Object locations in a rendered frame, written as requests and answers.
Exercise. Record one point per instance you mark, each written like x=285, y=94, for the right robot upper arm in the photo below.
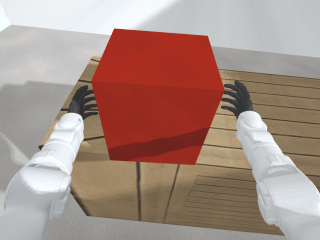
x=290, y=203

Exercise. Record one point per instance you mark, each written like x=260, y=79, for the right robot hand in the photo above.
x=243, y=101

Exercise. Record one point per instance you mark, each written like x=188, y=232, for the left robot upper arm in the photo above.
x=37, y=196

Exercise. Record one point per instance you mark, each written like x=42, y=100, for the left robot hand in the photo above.
x=78, y=101

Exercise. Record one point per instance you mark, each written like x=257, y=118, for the pedestal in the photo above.
x=219, y=191

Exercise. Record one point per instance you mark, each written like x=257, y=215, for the carton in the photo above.
x=157, y=94

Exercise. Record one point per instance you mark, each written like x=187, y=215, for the robot left forearm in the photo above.
x=60, y=150

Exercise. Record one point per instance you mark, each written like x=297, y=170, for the robot right forearm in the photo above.
x=262, y=152

